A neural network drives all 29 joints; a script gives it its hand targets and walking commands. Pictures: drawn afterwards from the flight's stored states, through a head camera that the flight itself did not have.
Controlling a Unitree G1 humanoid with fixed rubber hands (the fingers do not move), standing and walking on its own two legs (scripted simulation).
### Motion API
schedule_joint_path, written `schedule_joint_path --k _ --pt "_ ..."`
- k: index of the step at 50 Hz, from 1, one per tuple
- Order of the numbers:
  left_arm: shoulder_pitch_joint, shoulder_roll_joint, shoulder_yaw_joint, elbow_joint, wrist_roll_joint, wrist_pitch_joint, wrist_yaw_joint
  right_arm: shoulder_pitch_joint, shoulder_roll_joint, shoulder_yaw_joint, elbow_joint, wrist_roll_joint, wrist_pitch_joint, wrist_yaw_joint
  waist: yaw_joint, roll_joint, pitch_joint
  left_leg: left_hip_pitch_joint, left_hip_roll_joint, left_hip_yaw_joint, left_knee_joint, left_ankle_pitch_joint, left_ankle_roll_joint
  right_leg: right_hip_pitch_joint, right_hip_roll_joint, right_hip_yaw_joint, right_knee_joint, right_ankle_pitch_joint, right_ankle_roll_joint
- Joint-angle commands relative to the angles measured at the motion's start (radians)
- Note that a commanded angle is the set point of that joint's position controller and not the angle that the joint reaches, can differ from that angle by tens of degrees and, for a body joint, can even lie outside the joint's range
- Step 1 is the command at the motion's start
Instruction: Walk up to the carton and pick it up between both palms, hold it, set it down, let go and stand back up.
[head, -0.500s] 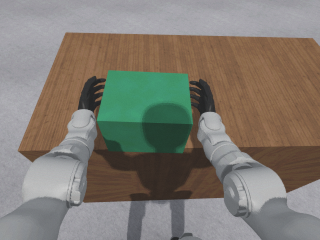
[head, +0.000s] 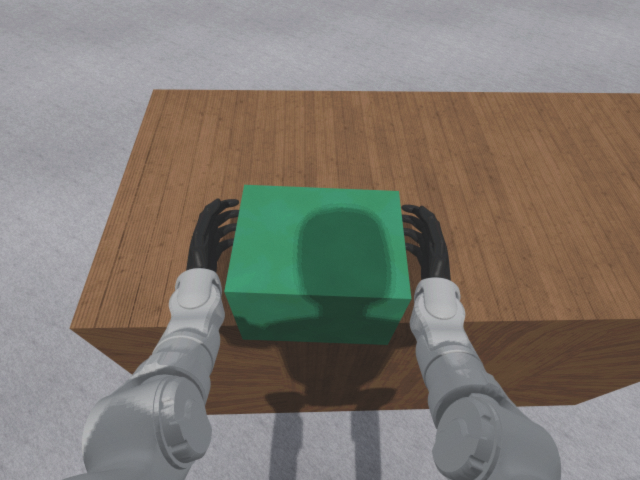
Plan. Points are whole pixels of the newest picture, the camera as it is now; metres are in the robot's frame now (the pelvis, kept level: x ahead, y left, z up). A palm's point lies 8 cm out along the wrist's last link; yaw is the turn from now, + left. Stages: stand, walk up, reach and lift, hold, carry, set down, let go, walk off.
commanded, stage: reach and lift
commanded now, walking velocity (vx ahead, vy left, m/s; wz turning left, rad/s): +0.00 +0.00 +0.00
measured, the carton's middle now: (318, 267) +0.40 +0.00 -0.01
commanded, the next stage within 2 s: none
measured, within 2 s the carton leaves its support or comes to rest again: leaves its support in 1.34 s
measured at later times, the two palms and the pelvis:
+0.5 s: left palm (205, 260) +0.40 +0.15 +0.02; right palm (432, 267) +0.37 -0.15 +0.02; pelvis +0.01 +0.00 +0.00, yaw +1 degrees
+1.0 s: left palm (204, 260) +0.40 +0.15 +0.02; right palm (432, 267) +0.37 -0.15 +0.02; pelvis +0.01 -0.01 +0.01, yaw +2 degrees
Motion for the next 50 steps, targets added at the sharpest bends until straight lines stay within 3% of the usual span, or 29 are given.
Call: schedule_joint_path --k 1,6,9,11,16,25,28,30,32,33,36,41,50 --pt "-0.455 -0.49 -0.214 -0.047 0.113 0.011 -0.113 -0.421 0.517 0.3 0.062 -0.094 -0.021 0.152 0.009 0.043 -0.447 0.05 -0.003 0.09 -0.04 0.445 -0.09 0.432 0.025 -0.021 0.046 0.321 -0.018" --pt "-0.42 -0.507 -0.209 -0.1 0.132 0.041 -0.11 -0.414 0.511 0.306 0.035 -0.089 -0.025 0.149 0.014 0.027 -0.421 0.089 -0.002 0.091 -0.045 0.49 -0.086 0.434 0.034 -0.031 0.023 0.332 -0.013" --pt "-0.389 -0.53 -0.23 -0.112 0.138 0.053 -0.104 -0.41 0.504 0.309 0.029 -0.085 -0.039 0.144 0.018 0.051 -0.449 0.119 0.0 0.092 -0.028 0.565 -0.098 0.418 0.04 -0.035 0.016 0.358 -0.017" --pt "-0.386 -0.532 -0.221 -0.127 0.148 0.058 -0.107 -0.404 0.519 0.322 0.021 -0.081 -0.039 0.141 0.024 0.053 -0.439 0.09 -0.005 0.099 -0.035 0.533 -0.095 0.461 0.034 -0.03 0.016 0.373 -0.018" --pt "-0.386 -0.55 -0.239 -0.154 0.149 0.081 -0.11 -0.4 0.501 0.303 0.032 -0.079 -0.038 0.142 -0.002 0.065 -0.405 0.133 -0.003 0.09 -0.051 0.517 -0.101 0.424 0.034 -0.044 -0.009 0.316 -0.023" --pt "-0.373 -0.536 -0.225 -0.162 0.147 0.081 -0.118 -0.409 0.522 0.326 -0.005 -0.083 -0.055 0.13 0.011 0.013 -0.442 0.05 -0.011 0.098 -0.08 0.44 -0.074 0.52 0.022 -0.037 0.003 0.393 -0.004" --pt "-0.359 -0.542 -0.219 -0.174 0.163 0.089 -0.116 -0.392 0.53 0.335 0.001 -0.072 -0.054 0.126 0.017 0.039 -0.431 0.033 -0.014 0.098 -0.094 0.42 -0.071 0.541 0.017 -0.03 0.003 0.392 -0.008" --pt "-0.369 -0.553 -0.235 -0.183 0.153 0.085 -0.11 -0.398 0.528 0.337 -0.004 -0.072 -0.061 0.126 0.023 0.047 -0.448 0.056 -0.007 0.095 -0.079 0.479 -0.081 0.502 0.024 -0.042 0.002 0.383 -0.011" --pt "-0.371 -0.559 -0.245 -0.185 0.149 0.089 -0.11 -0.399 0.516 0.326 0.007 -0.073 -0.064 0.126 0.005 0.046 -0.44 0.097 0.0 0.09 -0.076 0.495 -0.087 0.469 0.03 -0.051 -0.01 0.372 -0.016" --pt "-0.362 -0.552 -0.233 -0.178 0.154 0.092 -0.112 -0.39 0.52 0.335 0.015 -0.072 -0.062 0.127 0.019 0.046 -0.411 0.09 -0.002 0.093 -0.072 0.502 -0.084 0.479 0.028 -0.05 -0.009 0.371 -0.017" --pt "-0.36 -0.539 -0.232 -0.187 0.147 0.092 -0.119 -0.369 0.526 0.355 0.02 -0.063 -0.052 0.122 0.006 0.026 -0.413 0.047 -0.011 0.093 -0.089 0.436 -0.071 0.521 0.017 -0.039 -0.005 0.411 -0.007" --pt "-0.358 -0.555 -0.242 -0.178 0.151 0.092 -0.116 -0.39 0.524 0.349 0.012 -0.064 -0.071 0.117 0.015 0.048 -0.433 0.058 -0.007 0.093 -0.084 0.451 -0.08 0.5 0.019 -0.041 -0.01 0.386 -0.016" --pt "-0.368 -0.564 -0.244 -0.184 0.152 0.087 -0.109 -0.406 0.525 0.366 0.019 -0.062 -0.084 0.112 0.017 0.022 -0.449 0.065 -0.007 0.09 -0.089 0.452 -0.077 0.48 0.023 -0.053 -0.011 0.4 -0.009"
